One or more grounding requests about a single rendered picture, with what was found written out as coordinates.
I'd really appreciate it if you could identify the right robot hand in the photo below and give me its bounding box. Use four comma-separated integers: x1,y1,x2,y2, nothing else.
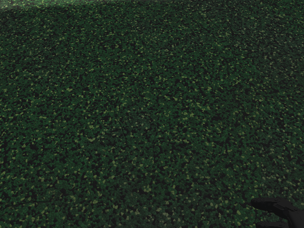
251,196,304,228

